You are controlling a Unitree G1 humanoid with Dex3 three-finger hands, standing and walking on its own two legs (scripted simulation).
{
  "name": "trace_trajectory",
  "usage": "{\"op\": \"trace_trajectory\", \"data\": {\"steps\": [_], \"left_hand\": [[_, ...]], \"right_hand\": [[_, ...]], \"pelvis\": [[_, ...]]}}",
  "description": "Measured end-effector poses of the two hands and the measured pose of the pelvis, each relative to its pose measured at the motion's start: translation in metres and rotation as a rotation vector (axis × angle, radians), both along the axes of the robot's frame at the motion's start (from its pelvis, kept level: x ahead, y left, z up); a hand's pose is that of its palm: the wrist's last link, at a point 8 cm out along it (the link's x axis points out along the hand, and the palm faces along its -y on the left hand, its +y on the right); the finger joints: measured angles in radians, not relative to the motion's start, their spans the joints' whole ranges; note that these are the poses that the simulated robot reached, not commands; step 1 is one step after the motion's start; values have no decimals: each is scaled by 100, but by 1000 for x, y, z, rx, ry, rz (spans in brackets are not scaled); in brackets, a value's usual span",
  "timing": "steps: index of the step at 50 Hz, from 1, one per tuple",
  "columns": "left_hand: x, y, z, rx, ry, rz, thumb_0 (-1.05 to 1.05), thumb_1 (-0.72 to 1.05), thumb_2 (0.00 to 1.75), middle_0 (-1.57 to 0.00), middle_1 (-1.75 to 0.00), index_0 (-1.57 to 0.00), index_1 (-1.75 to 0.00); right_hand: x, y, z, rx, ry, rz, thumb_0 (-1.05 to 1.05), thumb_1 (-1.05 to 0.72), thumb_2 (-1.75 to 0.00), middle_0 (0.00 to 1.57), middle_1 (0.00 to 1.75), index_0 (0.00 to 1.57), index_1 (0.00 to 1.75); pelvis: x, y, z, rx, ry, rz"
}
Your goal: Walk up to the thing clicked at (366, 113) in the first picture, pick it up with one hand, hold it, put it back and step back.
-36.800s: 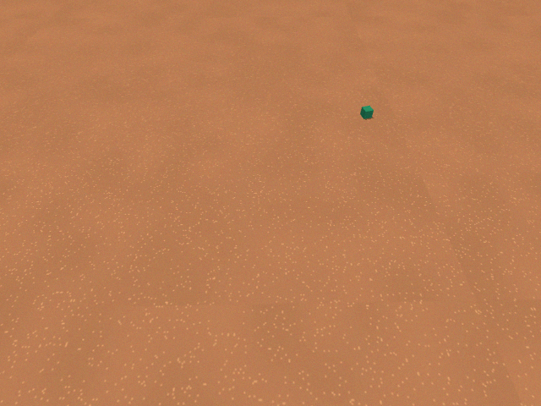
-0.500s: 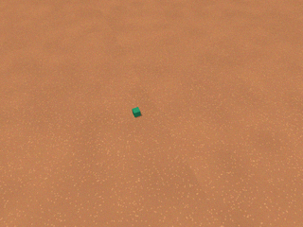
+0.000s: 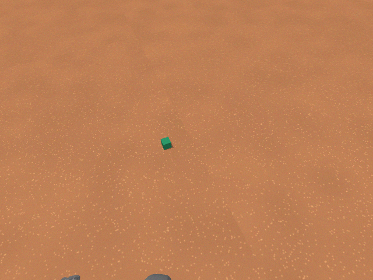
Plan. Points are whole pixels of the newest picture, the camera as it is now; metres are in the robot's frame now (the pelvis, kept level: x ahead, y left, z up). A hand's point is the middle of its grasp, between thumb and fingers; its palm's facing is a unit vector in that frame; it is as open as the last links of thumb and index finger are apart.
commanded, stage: step back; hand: left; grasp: from above
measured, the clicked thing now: (166, 143) +1.02 +0.21 -0.74
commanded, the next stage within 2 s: stand in 0.34 s
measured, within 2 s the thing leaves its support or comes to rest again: neither
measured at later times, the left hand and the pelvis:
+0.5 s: hand out of the picture +0.12 +0.28 -0.14, palm faces +0.00 -0.94 -0.34, open 7.4 cm; pelvis +0.03 +0.03 +0.01, yaw -1 degrees
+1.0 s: hand out of the picture +0.09 +0.27 -0.14, palm faces -0.04 -0.94 -0.35, open 7.4 cm; pelvis +0.02 +0.02 +0.02, yaw -1 degrees
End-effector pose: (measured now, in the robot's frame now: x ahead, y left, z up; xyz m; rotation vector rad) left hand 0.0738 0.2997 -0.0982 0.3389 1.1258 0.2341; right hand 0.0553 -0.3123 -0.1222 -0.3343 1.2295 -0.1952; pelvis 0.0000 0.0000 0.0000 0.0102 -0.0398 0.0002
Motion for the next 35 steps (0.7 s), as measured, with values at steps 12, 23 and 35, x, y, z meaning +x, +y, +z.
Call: {"op": "trace_trajectory", "data": {"steps": [12, 23, 35], "left_hand": [[27, 29, -15, -5, 30, 28, 1, 90, 90, -20, -30, -21, -30], [40, 30, -10, -40, 44, 8, 1, 90, 90, -20, -30, -20, -30], [31, 22, -3, -51, 68, -8, 1, 90, 90, -20, -30, -20, -30]], "right_hand": [[41, 34, 1, 4, -16, 8, 0, -90, -90, 20, 30, 20, 30], [74, 52, 18, 27, -83, 30, 0, -90, -90, 20, 30, 20, 30], [65, 47, 24, 32, -84, 6, 0, -90, -90, 20, 30, 20, 30]], "pelvis": [[19, 19, -4, -11, 2, -6], [28, 29, 8, -15, 0, -9], [23, 27, 17, -10, -15, -12]]}}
